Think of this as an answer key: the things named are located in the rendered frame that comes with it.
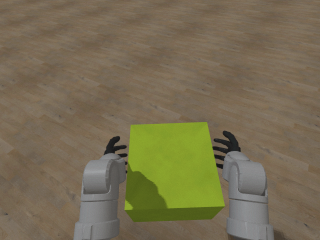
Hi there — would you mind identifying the robot left forearm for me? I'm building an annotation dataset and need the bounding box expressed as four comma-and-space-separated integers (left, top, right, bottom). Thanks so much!
73, 153, 126, 240

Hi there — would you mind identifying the robot right forearm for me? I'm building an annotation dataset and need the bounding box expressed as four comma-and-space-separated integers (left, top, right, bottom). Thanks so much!
222, 151, 275, 240

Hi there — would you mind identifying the robot left hand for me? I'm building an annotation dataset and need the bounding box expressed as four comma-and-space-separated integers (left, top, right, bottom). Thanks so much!
104, 136, 128, 173

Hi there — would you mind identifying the carton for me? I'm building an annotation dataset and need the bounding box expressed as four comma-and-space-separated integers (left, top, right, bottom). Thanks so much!
124, 122, 225, 222

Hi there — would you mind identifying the robot right hand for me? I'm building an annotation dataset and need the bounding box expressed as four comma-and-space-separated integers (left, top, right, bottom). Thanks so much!
212, 130, 241, 169

